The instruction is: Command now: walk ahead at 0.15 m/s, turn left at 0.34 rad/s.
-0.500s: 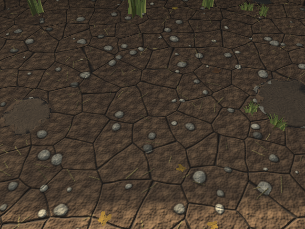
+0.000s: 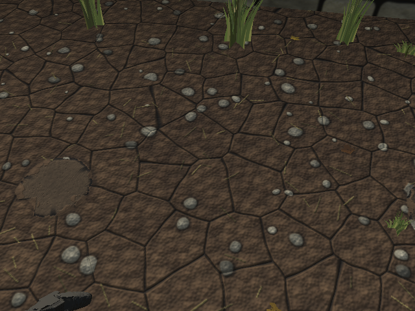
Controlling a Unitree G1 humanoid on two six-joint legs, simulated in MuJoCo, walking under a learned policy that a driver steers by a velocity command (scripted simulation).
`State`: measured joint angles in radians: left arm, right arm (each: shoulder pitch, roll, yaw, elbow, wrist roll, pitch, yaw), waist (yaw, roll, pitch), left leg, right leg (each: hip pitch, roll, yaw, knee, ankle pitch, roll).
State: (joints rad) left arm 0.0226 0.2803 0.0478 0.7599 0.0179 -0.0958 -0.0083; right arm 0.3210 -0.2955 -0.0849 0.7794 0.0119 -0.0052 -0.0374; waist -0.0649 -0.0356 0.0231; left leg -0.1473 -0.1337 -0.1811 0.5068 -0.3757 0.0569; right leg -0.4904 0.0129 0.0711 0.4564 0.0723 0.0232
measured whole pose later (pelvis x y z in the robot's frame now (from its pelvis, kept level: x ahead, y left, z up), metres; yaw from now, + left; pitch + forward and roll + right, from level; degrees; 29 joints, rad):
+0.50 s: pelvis +0.08 +0.00 +0.00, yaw +3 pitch -1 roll +0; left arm 0.14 0.24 0.02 0.88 0.02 -0.02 0.00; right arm 0.26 -0.24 -0.04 0.84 -0.02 0.00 -0.03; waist 0.02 -0.01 0.02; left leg -0.22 0.01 -0.05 0.55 -0.32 -0.02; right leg -0.30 0.01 0.00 0.50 -0.19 -0.01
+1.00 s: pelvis +0.22 -0.01 +0.02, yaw +2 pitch +1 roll +1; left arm 0.38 0.24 0.03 1.02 -0.01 -0.08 -0.02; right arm 0.19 -0.28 -0.07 0.83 0.02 -0.08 0.00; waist 0.06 0.02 0.00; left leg -0.55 0.07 0.00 0.97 -0.23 0.02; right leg -0.05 0.03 -0.01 0.29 -0.26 -0.05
